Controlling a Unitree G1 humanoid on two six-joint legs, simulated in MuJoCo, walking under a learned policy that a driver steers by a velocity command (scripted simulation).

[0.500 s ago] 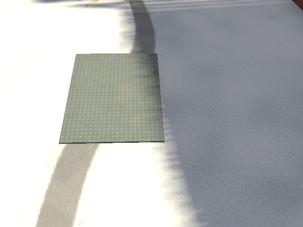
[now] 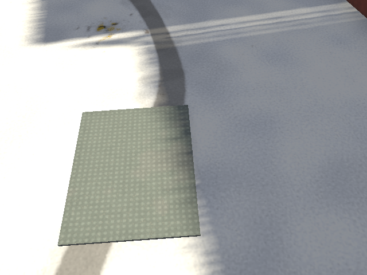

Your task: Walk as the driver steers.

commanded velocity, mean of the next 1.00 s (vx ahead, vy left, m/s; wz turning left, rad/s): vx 0.50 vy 0.00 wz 0.45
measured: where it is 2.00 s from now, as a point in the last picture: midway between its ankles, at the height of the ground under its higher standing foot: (119, 158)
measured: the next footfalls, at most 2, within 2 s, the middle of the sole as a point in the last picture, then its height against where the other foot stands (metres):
left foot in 0.24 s outside the picture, level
right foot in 0.74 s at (195, 242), level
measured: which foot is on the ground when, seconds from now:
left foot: up 0.00-0.22, down 0.24-0.74, up 0.76-1.00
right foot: down 0.00-0.26, up 0.28-0.72, down 0.74-1.00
